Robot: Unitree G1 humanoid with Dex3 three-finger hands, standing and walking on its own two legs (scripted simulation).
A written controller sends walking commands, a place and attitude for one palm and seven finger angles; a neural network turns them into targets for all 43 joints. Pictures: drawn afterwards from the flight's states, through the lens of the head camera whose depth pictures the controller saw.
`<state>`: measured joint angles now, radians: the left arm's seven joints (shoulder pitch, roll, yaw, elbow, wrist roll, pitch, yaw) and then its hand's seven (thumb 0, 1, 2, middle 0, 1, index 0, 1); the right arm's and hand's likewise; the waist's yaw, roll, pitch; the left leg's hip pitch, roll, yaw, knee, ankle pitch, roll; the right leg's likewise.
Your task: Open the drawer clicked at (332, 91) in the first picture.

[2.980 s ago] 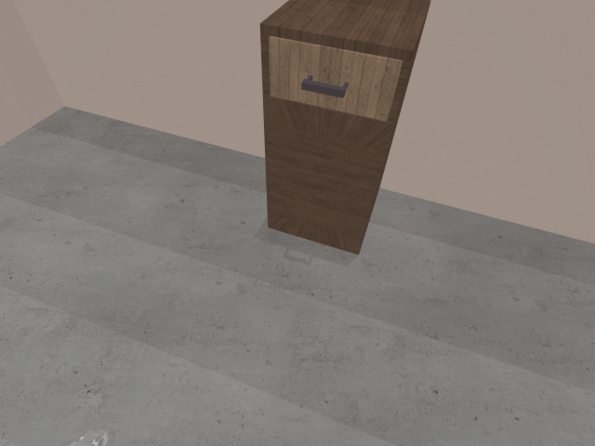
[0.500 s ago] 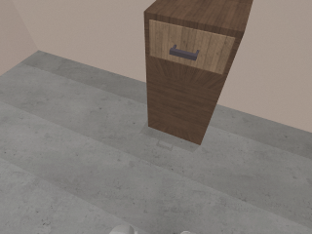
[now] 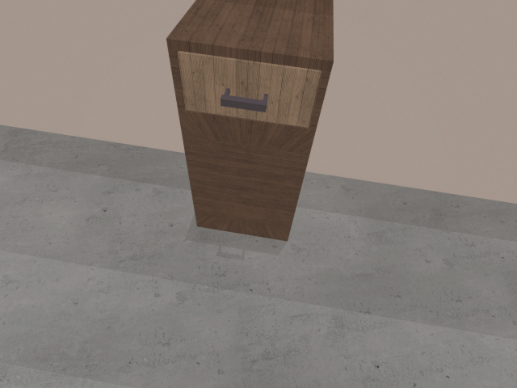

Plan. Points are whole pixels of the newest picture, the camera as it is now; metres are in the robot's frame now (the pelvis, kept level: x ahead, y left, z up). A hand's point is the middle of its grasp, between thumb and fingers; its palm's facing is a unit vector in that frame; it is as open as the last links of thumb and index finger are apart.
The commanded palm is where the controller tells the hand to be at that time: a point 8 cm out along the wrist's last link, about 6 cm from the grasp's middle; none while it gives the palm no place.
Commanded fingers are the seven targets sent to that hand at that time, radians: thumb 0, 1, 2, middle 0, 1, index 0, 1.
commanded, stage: take the last steps up to it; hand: left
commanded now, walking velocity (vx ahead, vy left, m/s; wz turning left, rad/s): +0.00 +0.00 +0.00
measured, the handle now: (245, 98) +0.82 +0.08 -0.03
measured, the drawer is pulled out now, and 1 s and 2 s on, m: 0.00 0.00 0.00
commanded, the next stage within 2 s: come to a stop and stand still in 0.86 s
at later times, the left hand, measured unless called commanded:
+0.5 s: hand out of the picture +0.05 +0.17 -0.20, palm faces +0.00 -0.99 -0.15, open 7.3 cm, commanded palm none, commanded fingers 0.00 0.90 0.90 -0.20 -0.30 -0.20 -0.30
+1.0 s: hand (209, 297) +0.31 +0.11 -0.18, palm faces -0.06 -0.98 -0.21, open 7.3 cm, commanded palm none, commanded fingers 0.00 0.90 0.90 -0.20 -0.30 -0.20 -0.30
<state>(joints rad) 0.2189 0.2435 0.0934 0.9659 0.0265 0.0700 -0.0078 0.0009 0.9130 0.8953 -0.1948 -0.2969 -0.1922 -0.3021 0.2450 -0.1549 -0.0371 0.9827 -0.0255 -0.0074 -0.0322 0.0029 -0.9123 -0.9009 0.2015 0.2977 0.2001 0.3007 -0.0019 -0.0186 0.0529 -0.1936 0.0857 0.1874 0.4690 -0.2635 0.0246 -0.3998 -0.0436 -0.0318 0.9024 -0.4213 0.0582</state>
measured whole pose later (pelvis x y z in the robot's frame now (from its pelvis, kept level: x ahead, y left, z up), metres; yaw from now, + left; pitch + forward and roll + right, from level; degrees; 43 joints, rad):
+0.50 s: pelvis +0.07 +0.00 -0.02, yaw -4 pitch -1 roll -2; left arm 0.37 0.17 0.06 1.11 0.03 -0.02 0.00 0.00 0.92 0.89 -0.20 -0.30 -0.20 -0.30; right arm 0.28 -0.17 -0.06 1.04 -0.03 -0.04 0.01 0.00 -0.91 -0.90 0.20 0.30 0.19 0.30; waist 0.00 -0.02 0.00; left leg -0.34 0.09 0.13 0.61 -0.26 0.00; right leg -0.11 -0.02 -0.05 0.54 -0.40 0.00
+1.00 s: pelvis +0.22 -0.06 -0.02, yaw -5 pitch -1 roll +1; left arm 0.19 0.14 0.06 1.04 0.03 -0.06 0.00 0.00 0.92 0.89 -0.20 -0.30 -0.19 -0.30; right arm 0.41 -0.11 -0.05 1.17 -0.02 -0.01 -0.01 0.00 -0.91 -0.90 0.20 0.30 0.20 0.30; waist -0.03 0.04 0.06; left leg -0.23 0.09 0.09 0.90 -0.51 0.00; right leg -0.37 -0.06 -0.16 0.63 -0.23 -0.05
